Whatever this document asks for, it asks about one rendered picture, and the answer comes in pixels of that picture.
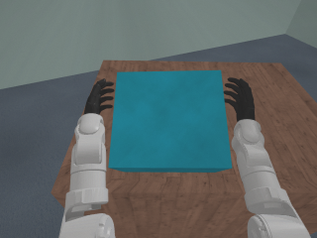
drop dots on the robot right hand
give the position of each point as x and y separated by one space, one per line
244 104

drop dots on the right robot forearm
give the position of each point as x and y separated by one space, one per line
263 192

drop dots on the carton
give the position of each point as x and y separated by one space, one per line
169 122

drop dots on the robot left hand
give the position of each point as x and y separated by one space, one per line
94 100

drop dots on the left robot forearm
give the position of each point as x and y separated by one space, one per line
88 167

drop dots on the robot left upper arm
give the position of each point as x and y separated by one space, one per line
99 225

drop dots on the pedestal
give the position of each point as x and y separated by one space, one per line
211 205

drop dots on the robot right upper arm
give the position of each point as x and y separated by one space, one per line
275 226

